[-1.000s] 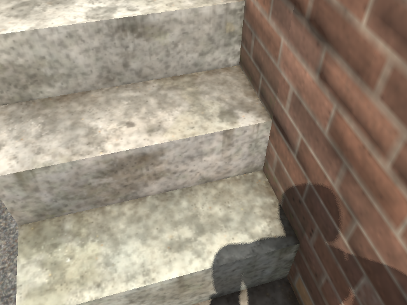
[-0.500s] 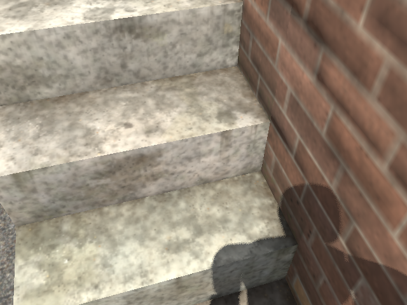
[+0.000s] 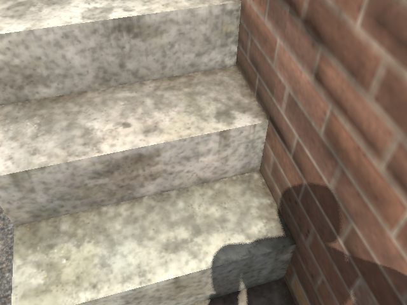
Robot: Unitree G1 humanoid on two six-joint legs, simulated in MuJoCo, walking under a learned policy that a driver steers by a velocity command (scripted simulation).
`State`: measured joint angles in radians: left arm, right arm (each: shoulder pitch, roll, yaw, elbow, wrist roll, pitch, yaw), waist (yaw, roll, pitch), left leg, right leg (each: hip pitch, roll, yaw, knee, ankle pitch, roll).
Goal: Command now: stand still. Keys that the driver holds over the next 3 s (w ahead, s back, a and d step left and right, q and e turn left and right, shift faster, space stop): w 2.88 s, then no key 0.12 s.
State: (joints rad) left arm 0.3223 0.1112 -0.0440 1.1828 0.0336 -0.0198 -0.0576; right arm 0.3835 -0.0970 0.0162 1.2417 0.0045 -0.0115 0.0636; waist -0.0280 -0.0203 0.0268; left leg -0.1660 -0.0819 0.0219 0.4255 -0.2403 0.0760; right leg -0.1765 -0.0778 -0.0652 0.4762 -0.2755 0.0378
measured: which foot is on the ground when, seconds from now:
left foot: down 0.00-1.00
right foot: down 0.00-1.00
